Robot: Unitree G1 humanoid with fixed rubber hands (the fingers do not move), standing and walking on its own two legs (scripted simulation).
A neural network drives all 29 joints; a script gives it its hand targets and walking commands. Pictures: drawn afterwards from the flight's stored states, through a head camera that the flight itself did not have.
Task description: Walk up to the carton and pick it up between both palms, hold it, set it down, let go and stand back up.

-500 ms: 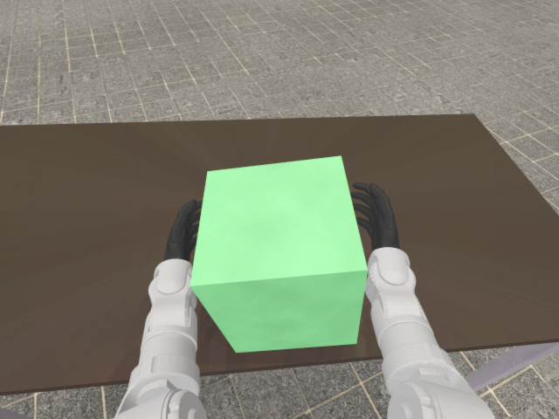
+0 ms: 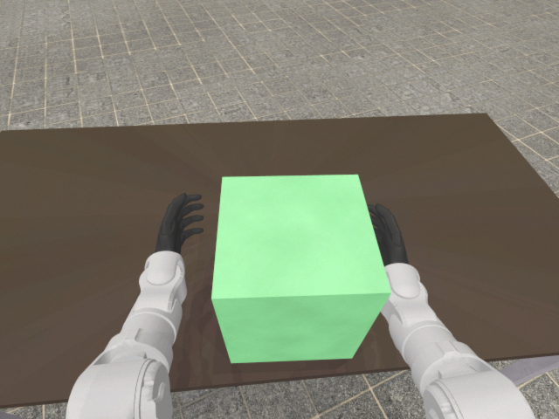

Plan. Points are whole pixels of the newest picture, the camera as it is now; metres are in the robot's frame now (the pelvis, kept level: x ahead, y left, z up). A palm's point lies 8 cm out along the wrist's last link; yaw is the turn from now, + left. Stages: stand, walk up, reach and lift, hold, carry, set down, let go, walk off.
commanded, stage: set down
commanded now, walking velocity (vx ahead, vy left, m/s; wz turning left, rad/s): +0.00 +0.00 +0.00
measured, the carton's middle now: (291, 273) +0.37 +0.02 -0.02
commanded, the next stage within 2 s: none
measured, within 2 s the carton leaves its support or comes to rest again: neither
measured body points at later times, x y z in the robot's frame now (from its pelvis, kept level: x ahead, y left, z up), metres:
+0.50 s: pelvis -0.04 +0.00 +0.00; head -0.03 +0.01 +0.45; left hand +0.29 +0.24 +0.02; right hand +0.30 -0.16 +0.00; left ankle -0.02 +0.11 -0.74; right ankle -0.06 -0.11 -0.74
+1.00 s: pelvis -0.05 +0.01 +0.00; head -0.05 +0.03 +0.45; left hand +0.22 +0.24 -0.01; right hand +0.25 -0.17 -0.02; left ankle -0.02 +0.11 -0.74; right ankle -0.06 -0.11 -0.74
